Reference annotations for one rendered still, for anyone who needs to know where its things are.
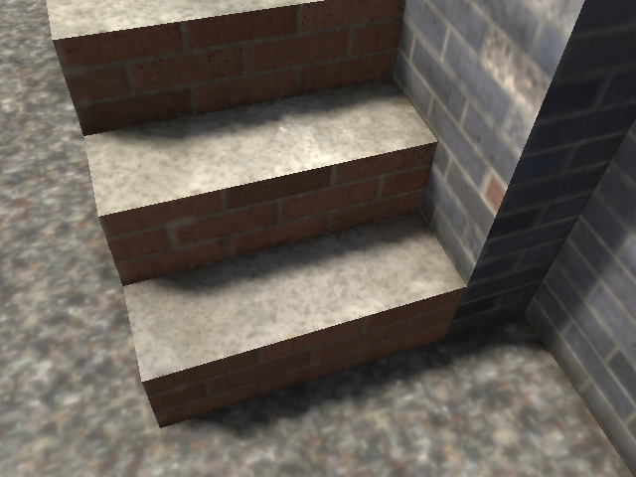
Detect stairs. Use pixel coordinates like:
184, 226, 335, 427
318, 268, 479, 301
46, 0, 467, 428

